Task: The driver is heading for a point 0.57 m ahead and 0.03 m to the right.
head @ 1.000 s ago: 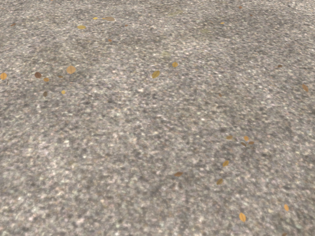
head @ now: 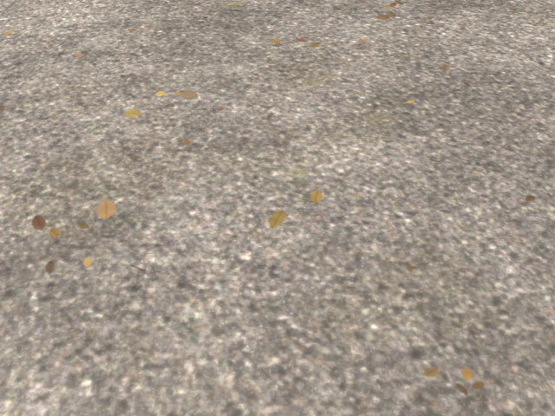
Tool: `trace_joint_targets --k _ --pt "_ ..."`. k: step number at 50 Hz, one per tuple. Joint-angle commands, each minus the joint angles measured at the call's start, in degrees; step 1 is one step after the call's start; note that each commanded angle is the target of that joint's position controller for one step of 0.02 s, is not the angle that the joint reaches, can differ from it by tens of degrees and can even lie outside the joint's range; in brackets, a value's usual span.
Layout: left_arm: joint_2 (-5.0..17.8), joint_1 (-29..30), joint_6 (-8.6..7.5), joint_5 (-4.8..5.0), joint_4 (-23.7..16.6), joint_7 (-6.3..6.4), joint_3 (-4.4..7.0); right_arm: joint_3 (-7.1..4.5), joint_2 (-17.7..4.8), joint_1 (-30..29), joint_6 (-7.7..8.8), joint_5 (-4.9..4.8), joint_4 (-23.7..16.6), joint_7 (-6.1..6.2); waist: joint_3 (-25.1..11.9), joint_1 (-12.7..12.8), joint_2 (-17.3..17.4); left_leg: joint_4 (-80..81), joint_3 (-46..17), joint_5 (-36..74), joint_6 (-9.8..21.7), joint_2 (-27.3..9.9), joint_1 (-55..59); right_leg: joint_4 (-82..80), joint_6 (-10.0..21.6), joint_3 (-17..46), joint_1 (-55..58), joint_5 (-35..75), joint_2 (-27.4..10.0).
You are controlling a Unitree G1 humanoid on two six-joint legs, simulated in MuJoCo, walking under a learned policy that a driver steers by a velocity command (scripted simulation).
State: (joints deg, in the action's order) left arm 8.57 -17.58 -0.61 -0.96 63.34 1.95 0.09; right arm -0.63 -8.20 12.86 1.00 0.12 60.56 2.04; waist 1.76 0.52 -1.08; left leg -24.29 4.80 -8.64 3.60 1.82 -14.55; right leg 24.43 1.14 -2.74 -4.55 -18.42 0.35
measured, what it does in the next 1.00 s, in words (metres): lifts its left foot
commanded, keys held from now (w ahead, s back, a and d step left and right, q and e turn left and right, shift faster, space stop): no key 0.68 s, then w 0.32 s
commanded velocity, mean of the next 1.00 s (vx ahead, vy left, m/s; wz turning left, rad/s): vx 0.08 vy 0.00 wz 0.00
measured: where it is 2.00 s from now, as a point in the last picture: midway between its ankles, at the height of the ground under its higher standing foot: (266, 412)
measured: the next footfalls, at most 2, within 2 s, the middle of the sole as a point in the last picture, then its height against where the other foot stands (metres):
left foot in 1.02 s outside the picture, level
right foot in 1.54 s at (304, 409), level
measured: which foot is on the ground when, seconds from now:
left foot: down 0.00-0.78, up 0.80-1.00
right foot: down 0.00-1.00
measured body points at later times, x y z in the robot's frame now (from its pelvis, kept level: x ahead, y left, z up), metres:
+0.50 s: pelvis +0.01 -0.01 +0.00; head +0.01 +0.00 +0.45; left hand -0.03 +0.20 -0.16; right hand +0.00 -0.22 -0.16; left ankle +0.05 +0.08 -0.74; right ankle -0.06 -0.10 -0.74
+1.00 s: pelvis +0.09 +0.02 -0.01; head +0.09 +0.04 +0.44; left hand -0.05 +0.23 -0.16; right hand +0.14 -0.22 -0.15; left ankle +0.14 +0.12 -0.73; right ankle -0.06 -0.10 -0.74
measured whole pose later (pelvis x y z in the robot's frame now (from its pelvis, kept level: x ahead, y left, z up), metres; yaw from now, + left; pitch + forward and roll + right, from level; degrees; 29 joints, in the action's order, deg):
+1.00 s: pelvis +0.09 +0.02 -0.01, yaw +0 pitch -1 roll +0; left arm 9.9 -31.0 -3.1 -1.3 67.5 1.7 1.9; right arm -2.4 -9.9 14.0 3.2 0.8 59.2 -1.2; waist 1.0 2.1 -2.9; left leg -37.2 5.2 -18.8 4.4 -1.2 -21.7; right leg 20.1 0.4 -2.1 4.6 -24.1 -0.7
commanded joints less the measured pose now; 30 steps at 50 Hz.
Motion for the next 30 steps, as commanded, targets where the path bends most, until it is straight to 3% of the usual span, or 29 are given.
trace_joint_targets --k 1,3,9,30 --pt "3.7 -5.6 -0.42 0.33 0.8 0.49 0.32 -1.11 -5.4 3.5 0.50 -0.04 0.0 0.10 1.3 -0.5 0.6 5.4 -9.9 8.7 0.8 -8.1 6.8 -6.8 1.4 5.4 -5.3 6.5 -5.5" --pt "3.8 -5.5 -0.65 0.44 1.2 0.70 0.27 -1.07 -5.2 3.9 0.63 0.15 0.7 -0.01 0.3 -0.6 0.6 4.6 -9.7 11.9 1.0 -8.2 8.2 -7.1 1.4 5.4 -4.6 7.7 -5.7" --pt "3.1 -5.6 -0.35 0.31 2.1 0.85 -0.11 -0.80 -4.6 4.7 0.10 0.17 2.5 0.12 2.3 -0.7 0.5 5.4 -9.2 8.4 0.5 -7.6 6.7 -7.8 1.6 5.4 -4.4 7.5 -6.1" --pt "1.6 -8.4 -0.66 0.37 3.4 0.99 -0.97 0.12 -3.1 7.8 -0.37 0.14 6.1 0.20 3.9 -1.1 0.5 5.2 -9.0 5.6 -0.2 -7.2 6.0 -8.6 2.0 5.7 -5.4 7.5 -6.5"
